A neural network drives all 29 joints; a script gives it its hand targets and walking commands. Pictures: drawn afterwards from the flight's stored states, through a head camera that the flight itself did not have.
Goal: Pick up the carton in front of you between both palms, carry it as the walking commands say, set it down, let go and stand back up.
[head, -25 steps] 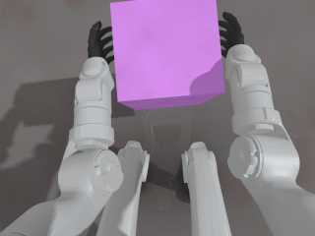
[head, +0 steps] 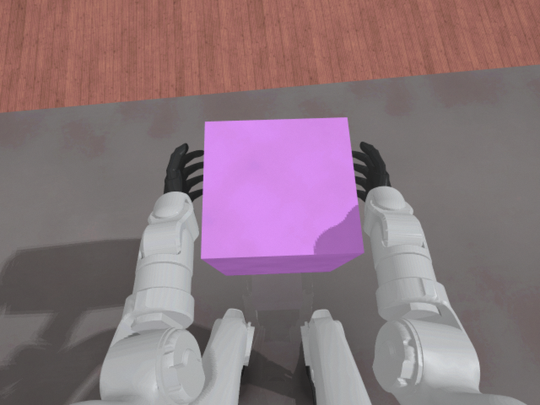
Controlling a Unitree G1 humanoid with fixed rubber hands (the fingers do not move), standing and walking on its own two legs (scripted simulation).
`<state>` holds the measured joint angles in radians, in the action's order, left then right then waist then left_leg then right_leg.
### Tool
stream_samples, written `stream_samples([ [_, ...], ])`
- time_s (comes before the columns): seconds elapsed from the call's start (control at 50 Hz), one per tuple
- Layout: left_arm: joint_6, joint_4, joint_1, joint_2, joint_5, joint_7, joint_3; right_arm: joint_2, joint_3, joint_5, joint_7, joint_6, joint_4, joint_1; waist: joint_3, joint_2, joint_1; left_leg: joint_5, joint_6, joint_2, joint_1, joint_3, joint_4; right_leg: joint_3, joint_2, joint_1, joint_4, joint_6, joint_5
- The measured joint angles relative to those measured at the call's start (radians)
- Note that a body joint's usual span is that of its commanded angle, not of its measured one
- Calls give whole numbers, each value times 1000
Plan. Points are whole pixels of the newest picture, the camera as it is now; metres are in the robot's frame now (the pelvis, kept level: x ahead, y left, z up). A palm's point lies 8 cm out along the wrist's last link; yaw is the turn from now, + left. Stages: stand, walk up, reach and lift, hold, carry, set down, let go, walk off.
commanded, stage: reach and lift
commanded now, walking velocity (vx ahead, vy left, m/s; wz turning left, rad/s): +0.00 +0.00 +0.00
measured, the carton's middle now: (277, 208) +0.43 +0.00 -0.11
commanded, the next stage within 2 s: hold in 1.74 s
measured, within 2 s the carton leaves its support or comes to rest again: neither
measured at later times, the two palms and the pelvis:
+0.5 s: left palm (133, 176) +0.37 +0.15 +0.12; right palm (419, 183) +0.37 -0.15 +0.11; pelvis +0.05 +0.01 +0.13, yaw +0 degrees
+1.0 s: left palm (88, 165) +0.35 +0.15 +0.19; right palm (463, 183) +0.34 -0.14 +0.18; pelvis +0.05 +0.01 +0.16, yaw +0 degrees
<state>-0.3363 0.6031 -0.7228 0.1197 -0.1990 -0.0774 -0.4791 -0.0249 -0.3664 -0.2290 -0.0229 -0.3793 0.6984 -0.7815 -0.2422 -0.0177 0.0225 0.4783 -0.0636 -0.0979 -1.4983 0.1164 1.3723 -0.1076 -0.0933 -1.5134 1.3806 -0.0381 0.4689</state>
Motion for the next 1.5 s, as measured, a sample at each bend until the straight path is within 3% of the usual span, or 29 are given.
stream_samples([
  [0.44, 0, -73, 321, 51, -18, 20, 112, -81, 51, 9, 2, 12, -127, 369, 59, 6, -12, -119, 36, 27, 701, 22, -525, -24, 27, 711, -538, 10, -120],
  [0.78, -207, -201, 460, 32, -47, 54, 216, -121, 132, -13, -10, -198, -308, 545, 142, 12, -21, -235, 49, 53, 1262, 32, -898, -32, 51, 1276, -918, 20, -237],
  [0.9, -252, -173, 417, 43, -97, 71, 182, -130, 95, -61, 12, -246, -283, 502, 186, 14, -22, -243, 49, 54, 1313, 30, -905, -31, 51, 1326, -924, 21, -245],
  [1.14, -259, -198, 374, 56, -116, 81, 147, -138, 68, -75, 23, -252, -296, 451, 235, 13, -21, -253, 45, 57, 1319, 27, -905, -28, 50, 1331, -920, 22, -254],
  [1.5, -306, -269, 432, 39, -96, 80, 216, -128, 134, -54, 13, -298, -374, 514, 230, 14, -21, -266, 47, 64, 1388, 27, -979, -24, 55, 1400, -994, 26, -267],
])
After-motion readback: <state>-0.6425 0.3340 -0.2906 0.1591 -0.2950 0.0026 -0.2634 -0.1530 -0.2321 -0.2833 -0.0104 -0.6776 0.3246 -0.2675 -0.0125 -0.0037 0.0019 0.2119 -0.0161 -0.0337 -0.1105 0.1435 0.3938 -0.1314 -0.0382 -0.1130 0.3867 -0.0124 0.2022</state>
